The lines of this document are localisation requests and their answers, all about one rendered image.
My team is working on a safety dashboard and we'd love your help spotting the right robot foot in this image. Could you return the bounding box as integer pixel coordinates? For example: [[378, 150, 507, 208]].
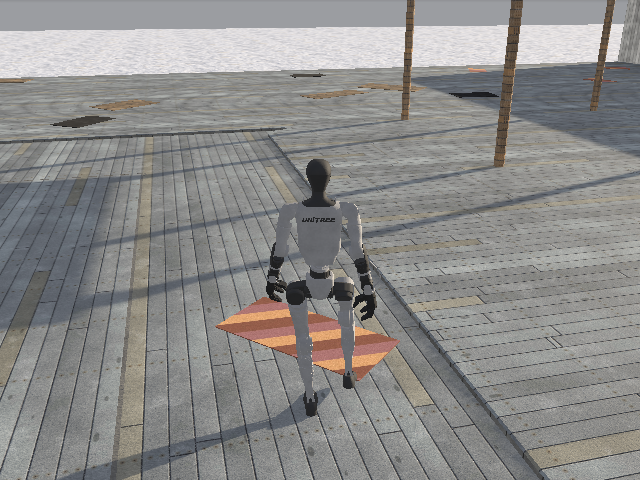
[[343, 371, 357, 389]]

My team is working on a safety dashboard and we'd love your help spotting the robot left hand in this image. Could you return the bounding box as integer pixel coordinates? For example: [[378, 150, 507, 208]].
[[266, 280, 287, 302]]

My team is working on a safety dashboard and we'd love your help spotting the right robot shin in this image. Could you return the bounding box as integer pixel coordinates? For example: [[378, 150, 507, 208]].
[[341, 310, 355, 376]]

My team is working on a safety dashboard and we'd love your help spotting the left robot upper arm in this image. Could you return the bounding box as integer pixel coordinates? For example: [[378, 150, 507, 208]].
[[273, 202, 298, 257]]

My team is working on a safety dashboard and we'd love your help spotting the left robot forearm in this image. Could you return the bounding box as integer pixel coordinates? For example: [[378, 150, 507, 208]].
[[267, 242, 284, 283]]

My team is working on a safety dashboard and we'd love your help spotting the right robot upper arm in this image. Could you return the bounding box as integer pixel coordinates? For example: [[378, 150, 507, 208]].
[[340, 202, 364, 259]]

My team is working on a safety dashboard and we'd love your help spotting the robot right hand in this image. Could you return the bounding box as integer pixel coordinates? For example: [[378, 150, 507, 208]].
[[353, 292, 377, 321]]

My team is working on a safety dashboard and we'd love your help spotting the right robot forearm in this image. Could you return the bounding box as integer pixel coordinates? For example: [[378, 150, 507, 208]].
[[354, 244, 375, 295]]

